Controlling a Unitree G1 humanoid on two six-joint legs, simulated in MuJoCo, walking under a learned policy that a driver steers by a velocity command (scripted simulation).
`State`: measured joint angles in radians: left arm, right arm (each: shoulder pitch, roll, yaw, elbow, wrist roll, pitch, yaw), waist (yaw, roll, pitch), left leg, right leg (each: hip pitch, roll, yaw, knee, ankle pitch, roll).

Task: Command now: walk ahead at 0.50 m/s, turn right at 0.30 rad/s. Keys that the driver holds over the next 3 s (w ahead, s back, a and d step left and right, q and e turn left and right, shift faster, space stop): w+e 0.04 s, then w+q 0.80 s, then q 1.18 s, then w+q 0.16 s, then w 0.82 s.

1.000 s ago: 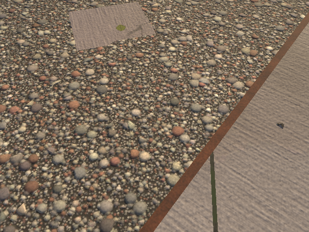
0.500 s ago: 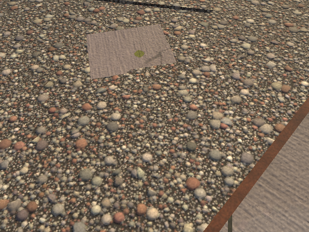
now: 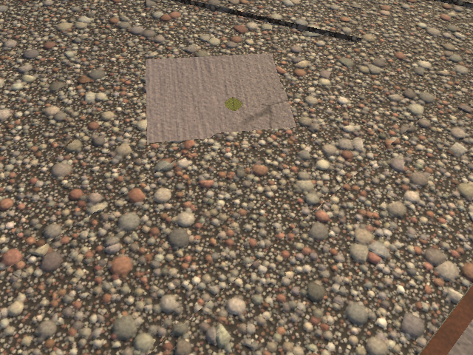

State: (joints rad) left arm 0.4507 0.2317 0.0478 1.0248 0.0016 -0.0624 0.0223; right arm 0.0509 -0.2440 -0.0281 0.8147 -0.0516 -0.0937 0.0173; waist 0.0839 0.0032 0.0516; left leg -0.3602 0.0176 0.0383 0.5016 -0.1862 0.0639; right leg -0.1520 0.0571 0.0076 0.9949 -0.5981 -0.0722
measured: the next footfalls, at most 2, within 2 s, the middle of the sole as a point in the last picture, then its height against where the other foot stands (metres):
right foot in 0.46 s outside the picture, level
left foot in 0.96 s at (186, 303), level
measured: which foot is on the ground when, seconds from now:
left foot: down 0.00-0.46, up 0.48-0.94, down 0.96-1.00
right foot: up 0.00-0.44, down 0.46-0.96, up 0.98-1.00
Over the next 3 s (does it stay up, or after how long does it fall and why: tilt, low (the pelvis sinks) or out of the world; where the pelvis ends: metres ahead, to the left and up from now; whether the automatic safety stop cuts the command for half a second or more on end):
stays up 0.77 0.40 -0.03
